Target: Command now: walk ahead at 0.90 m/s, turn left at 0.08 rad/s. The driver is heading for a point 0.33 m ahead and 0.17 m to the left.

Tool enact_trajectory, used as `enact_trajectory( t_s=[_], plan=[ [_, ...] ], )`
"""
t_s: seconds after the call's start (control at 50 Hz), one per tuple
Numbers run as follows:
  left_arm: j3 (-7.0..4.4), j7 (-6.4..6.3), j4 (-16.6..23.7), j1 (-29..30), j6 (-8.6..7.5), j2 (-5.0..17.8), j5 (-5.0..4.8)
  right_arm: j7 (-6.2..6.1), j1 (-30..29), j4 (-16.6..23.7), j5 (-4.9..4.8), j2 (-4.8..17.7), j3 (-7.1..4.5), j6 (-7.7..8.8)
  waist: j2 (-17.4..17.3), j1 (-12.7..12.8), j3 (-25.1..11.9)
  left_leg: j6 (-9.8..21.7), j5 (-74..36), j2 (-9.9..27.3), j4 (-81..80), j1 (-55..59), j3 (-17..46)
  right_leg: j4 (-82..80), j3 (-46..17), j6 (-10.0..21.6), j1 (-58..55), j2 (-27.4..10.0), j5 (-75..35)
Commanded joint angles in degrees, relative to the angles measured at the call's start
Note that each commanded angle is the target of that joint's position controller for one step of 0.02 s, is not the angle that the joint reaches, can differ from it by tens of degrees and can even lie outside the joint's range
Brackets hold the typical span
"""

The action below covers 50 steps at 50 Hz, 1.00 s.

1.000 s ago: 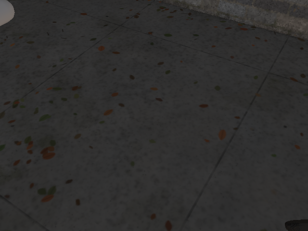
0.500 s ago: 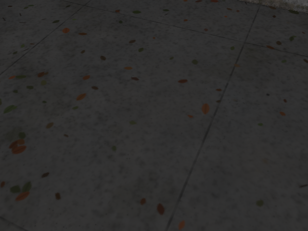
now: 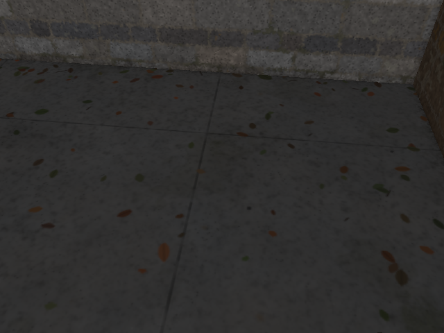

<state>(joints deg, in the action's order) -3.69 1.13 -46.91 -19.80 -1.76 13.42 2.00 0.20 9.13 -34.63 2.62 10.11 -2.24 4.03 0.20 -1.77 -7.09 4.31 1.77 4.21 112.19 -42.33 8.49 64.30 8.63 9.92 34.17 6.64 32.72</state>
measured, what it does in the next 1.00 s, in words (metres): climbs, turning left: left foot, then right foot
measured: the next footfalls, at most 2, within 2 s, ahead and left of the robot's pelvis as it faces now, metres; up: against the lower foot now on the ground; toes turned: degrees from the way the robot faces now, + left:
left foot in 0.36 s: +0.40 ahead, +0.02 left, +0.00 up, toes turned +14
right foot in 0.68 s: +0.69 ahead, -0.18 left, +0.00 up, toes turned +18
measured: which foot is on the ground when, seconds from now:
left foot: up 0.00-0.34, down 0.36-0.70, up 0.72-0.96, down 0.98-1.00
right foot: down 0.00-0.34, up 0.36-0.66, down 0.68-1.00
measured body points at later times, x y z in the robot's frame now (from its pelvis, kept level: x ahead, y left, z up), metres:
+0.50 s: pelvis +0.35 -0.04 +0.08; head +0.38 -0.08 +0.52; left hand +0.39 +0.23 -0.01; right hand +0.45 -0.27 -0.09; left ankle +0.36 +0.01 -0.65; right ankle +0.33 -0.20 -0.48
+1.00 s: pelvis +0.53 -0.12 +0.08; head +0.55 -0.12 +0.53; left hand +0.57 +0.14 -0.05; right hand +0.71 -0.32 -0.06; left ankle +0.50 +0.01 -0.65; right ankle +0.65 -0.20 -0.65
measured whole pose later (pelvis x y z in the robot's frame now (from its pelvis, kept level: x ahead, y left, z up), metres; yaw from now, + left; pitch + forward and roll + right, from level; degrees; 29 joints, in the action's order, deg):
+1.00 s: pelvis +0.53 -0.12 +0.08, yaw +17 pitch +1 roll +0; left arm -1.2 -2.1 -48.5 -10.9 -1.6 10.1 0.5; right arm -2.8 10.3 -47.8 0.8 11.4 -1.9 -3.4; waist -0.7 0.6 -0.2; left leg -1.2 18.0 1.2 34.5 -18.3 1.3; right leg 31.3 0.0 1.2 24.8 1.3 7.7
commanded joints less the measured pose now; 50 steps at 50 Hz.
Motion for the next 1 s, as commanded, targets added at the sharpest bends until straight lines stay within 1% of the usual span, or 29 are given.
enact_trajectory(
  t_s=[0.02,0.08,0.14,0.2,0.28,0.32,0.34,0.36,0.38,0.4,0.42,0.44,0.46,0.48,0.52,0.54,0.56,0.6,0.64,0.66,0.68,0.7,0.72,0.74,0.76,0.8,0.88,0.94,1.0],
  plan=[
    [0.74,-0.16,-1.21,-5.51,-4.60,-1.56,-0.18,-0.21,1.41,1.81,-1.40,-2.19,1.74,-2.21,-4.41,0.77,16.42,1.06,8.95,-2.30,-2.82,-20.29,3.01,-43.04,-33.00,-7.95,-2.30,-15.75,9.16],
    [-0.33,-0.45,-0.82,-3.51,-5.99,2.76,-1.29,1.12,-3.45,1.89,-2.28,1.11,0.78,-2.32,-3.28,1.12,14.01,0.78,-0.89,-5.60,-27.24,-12.63,0.36,-50.94,-18.32,-12.25,-5.93,-11.96,-9.10],
    [-0.06,-2.15,-1.55,-8.41,-6.98,3.80,-3.19,1.95,-8.05,0.58,-3.01,3.37,-0.60,-2.49,0.33,4.44,9.90,0.10,-5.94,-8.56,-46.19,-7.97,-8.32,-57.94,-8.46,-14.10,-21.38,-10.44,-32.14],
    [0.71,-2.76,-2.66,-11.66,-6.55,2.17,-2.05,2.91,-9.74,-0.52,-3.50,1.89,-0.71,-2.40,3.63,5.37,8.21,1.72,-5.95,-9.44,-57.38,-6.18,-14.06,-58.88,-1.52,-16.63,-36.58,-9.31,-47.93],
    [0.40,-5.32,-3.52,-13.48,-6.42,4.68,-2.82,3.19,-8.85,-1.52,-2.30,3.43,-1.21,-2.43,9.68,3.03,5.34,3.77,-4.59,-13.09,-72.28,11.00,-24.18,-48.06,4.98,-19.54,-42.17,-13.19,-98.50],
    [-0.75,-8.56,-3.10,-13.51,-5.34,7.88,-3.39,3.26,4.55,-5.71,-0.85,7.49,-2.52,-2.81,12.77,-3.03,3.69,5.24,-4.24,-15.28,-80.36,26.31,-24.06,-31.56,4.93,-22.76,-39.37,-15.49,-119.09],
    [-1.38,-9.90,-1.43,-8.10,-4.82,9.37,-3.24,2.83,17.46,-9.29,-0.81,11.32,-4.59,-3.04,11.56,-10.94,2.03,9.00,-7.88,-12.09,-85.95,38.45,-19.08,-13.32,3.85,-23.79,-31.47,-15.15,-117.17],
    [-2.16,-9.41,1.26,-1.32,-4.14,9.66,-3.48,2.23,24.71,-12.74,-2.40,12.37,-5.48,-2.31,-5.01,-17.24,0.86,15.04,-27.79,-3.05,-99.01,48.54,-9.31,23.79,3.87,-19.32,-19.70,-5.65,-53.29],
    [-0.20,-7.19,5.74,8.27,-5.05,1.93,-1.22,0.16,18.62,-13.99,-2.56,11.90,-4.78,-1.40,-11.22,-11.18,1.16,11.90,-26.27,-1.12,-87.26,54.84,-8.20,43.26,-1.87,-13.92,1.97,-1.77,-1.64],
    [2.18,-4.79,11.80,3.14,-7.14,-4.84,-2.62,1.08,14.11,-10.43,-0.20,4.21,0.27,0.79,-16.65,-2.66,-3.94,18.02,-48.45,11.31,-76.05,60.97,11.09,58.48,-15.31,-11.28,16.93,-5.62,9.75],
    [1.97,-2.90,11.59,-1.32,-7.95,-1.43,-4.29,0.80,17.31,-11.12,0.25,3.78,-0.22,0.47,-4.69,-1.85,-13.02,23.61,-35.72,16.86,-82.01,67.48,20.46,56.56,-22.32,-9.65,22.63,-6.64,5.37],
    [1.48,-1.32,10.62,-5.14,-7.34,3.19,-4.88,0.04,11.62,-10.35,-1.83,5.24,-1.27,-0.60,4.39,2.36,-8.50,22.29,-11.23,14.56,-90.63,61.16,18.38,45.73,-21.02,-8.19,25.86,-9.45,-1.06],
    [1.09,-1.12,9.58,-5.42,-6.49,3.78,-4.45,-0.22,0.26,-6.38,-3.59,6.16,-1.22,-0.71,9.23,7.30,1.76,17.36,-1.88,9.55,-95.50,43.45,13.12,33.73,-17.40,-8.86,21.14,-12.32,-7.31],
    [0.98,-1.24,8.84,-3.50,-5.38,4.49,-3.55,-0.14,-6.69,-4.45,-3.45,6.34,-0.73,-0.66,10.63,9.59,10.25,15.43,-2.24,7.21,-99.30,26.92,10.27,24.49,-15.43,-10.63,14.73,-12.95,-8.24],
    [1.04,-2.64,11.25,1.22,-4.58,4.74,-1.18,-0.20,-7.65,-4.47,-3.47,10.19,-1.74,0.86,8.21,9.49,15.54,12.83,-13.55,1.50,-100.22,5.68,1.18,-3.84,-11.53,-14.73,-2.01,-14.69,-16.12],
    [1.79,-2.94,11.90,4.86,-5.03,2.63,-0.05,-0.48,-3.28,-5.71,-3.69,11.60,-2.54,1.28,6.62,6.38,12.74,11.54,-16.56,-2.06,-97.89,4.69,-2.41,-12.84,-9.61,-15.40,-9.25,-13.42,-22.36],
    [2.34,-2.87,11.45,6.24,-5.14,0.96,-0.22,-0.74,2.27,-7.45,-3.55,12.85,-3.12,1.27,3.14,3.66,7.78,11.05,-16.88,-2.64,-95.61,10.01,-3.74,-17.83,-9.60,-15.48,-12.27,-11.78,-30.14],
    [2.27,-2.69,10.20,6.52,-4.82,2.24,-2.77,-1.50,6.54,-9.25,-4.36,11.70,-2.84,0.52,-4.66,1.51,2.52,10.15,-14.72,-0.80,-92.55,22.11,-3.36,-26.18,-11.11,-15.08,-11.39,-10.00,-38.51],
    [1.11,-2.31,9.63,7.59,-4.89,4.47,-2.53,-1.65,6.77,-9.79,-4.82,9.81,-2.38,-0.85,-5.13,2.30,1.41,6.29,-9.61,-0.03,-85.50,28.87,-2.22,-34.08,-10.03,-12.62,-12.75,-8.32,-41.58],
    [0.18,-2.42,8.54,7.66,-5.07,5.96,-1.47,-1.48,8.56,-10.29,-4.06,8.25,-2.06,-1.56,-3.67,2.06,0.85,3.65,-8.92,-1.14,-81.48,29.50,-2.28,-34.73,-8.52,-11.21,-16.03,-6.62,-43.07],
    [-0.60,-2.34,7.85,5.01,-5.43,7.89,-0.53,-1.52,8.80,-9.99,-3.02,6.78,-1.81,-1.78,-2.44,3.24,-0.08,0.58,-4.60,-4.02,-74.98,27.81,-3.84,-33.60,-10.55,-9.49,-21.33,-8.74,-58.43],
    [-0.69,-2.24,7.53,1.17,-5.70,9.62,0.81,-1.43,11.76,-9.88,-2.37,3.76,-1.08,-1.61,5.36,3.64,-3.85,-3.51,13.44,-8.57,-62.87,17.85,-6.90,-30.76,-19.15,-4.22,-34.53,-17.58,-82.26],
    [-0.51,-1.56,5.80,-3.21,-5.19,9.14,1.03,-0.94,18.03,-10.50,-3.92,1.54,0.00,-1.35,19.67,3.95,-13.03,-6.91,35.87,-9.88,-44.55,10.35,-5.73,-34.39,-35.98,6.25,-44.03,-30.67,-88.21],
    [-0.24,-0.98,5.56,-2.98,-4.56,7.25,-0.53,-0.56,18.22,-11.12,-4.45,5.10,-0.68,-1.97,13.31,4.54,-15.99,-7.48,36.17,-7.75,-38.12,8.03,-0.67,-36.16,-41.25,6.73,-43.69,-29.96,-75.40],
    [-0.46,-0.96,5.79,0.60,-3.77,7.61,-1.33,-0.71,13.15,-10.39,-4.40,7.23,-1.40,-3.04,7.35,4.45,-12.07,-7.76,34.04,-5.43,-35.69,5.92,-1.20,-36.59,-37.53,4.90,-39.12,-28.03,-63.16],
    [0.64,-2.11,6.57,9.71,-2.61,4.74,-0.60,-1.96,3.83,-8.29,-3.55,7.12,-1.58,-4.98,2.61,3.04,-3.24,-6.98,27.92,-1.41,-42.80,7.67,-2.87,-40.64,-30.06,2.55,-23.12,-24.08,-46.11],
    [0.70,-3.47,4.75,12.92,-0.77,4.48,-0.31,-3.29,5.82,-10.00,-2.98,3.53,-0.58,-6.36,9.34,0.48,-2.25,-7.84,22.34,-3.29,-64.62,24.15,-7.76,-44.74,-20.43,-0.01,-12.71,-17.26,-37.19],
    [0.78,-3.49,3.22,13.18,-0.65,4.30,-1.66,-3.39,7.61,-12.18,-2.55,4.01,-0.53,-7.25,8.66,-0.61,-1.27,-6.51,12.18,-3.91,-76.97,31.76,-8.91,-45.74,-20.91,0.00,-10.47,-17.23,-21.51],
    [1.01,-3.36,1.01,10.53,-0.51,3.36,-1.58,-3.10,5.99,-11.50,-0.60,7.11,-0.60,-7.50,4.23,0.76,5.43,-2.06,12.66,0.24,-85.48,33.44,-4.52,-45.66,-19.82,-6.01,-5.19,-13.15,-2.03]
  ],
)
